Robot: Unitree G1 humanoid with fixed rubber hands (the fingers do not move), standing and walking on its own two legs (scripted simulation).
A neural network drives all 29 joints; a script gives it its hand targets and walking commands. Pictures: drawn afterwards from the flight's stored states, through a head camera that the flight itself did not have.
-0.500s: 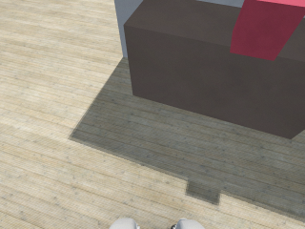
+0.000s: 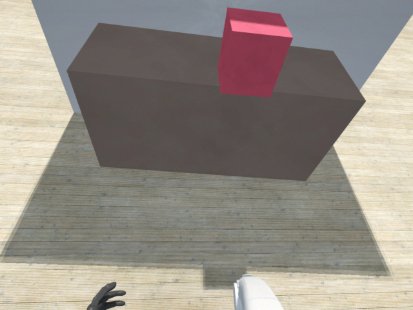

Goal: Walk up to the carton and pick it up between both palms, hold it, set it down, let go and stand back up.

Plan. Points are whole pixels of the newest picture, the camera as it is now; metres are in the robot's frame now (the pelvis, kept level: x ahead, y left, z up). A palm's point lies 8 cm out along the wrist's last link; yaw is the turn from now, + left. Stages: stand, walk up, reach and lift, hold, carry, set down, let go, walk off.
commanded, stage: walk up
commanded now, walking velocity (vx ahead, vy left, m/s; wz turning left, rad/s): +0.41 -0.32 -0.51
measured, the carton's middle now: (249, 54) +0.99 -0.20 -0.01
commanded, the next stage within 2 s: none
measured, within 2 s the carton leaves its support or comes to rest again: neither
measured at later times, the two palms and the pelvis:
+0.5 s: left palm (176, 285) +0.18 +0.06 -0.10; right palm (371, 237) +0.29 -0.46 -0.13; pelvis +0.22 -0.19 +0.01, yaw -14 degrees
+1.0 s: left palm (223, 133) +0.64 -0.08 -0.11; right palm (363, 221) +0.37 -0.51 -0.19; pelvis +0.50 -0.29 -0.02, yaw -17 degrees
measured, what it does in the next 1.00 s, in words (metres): walks ahead, turning right: right foot, then left foot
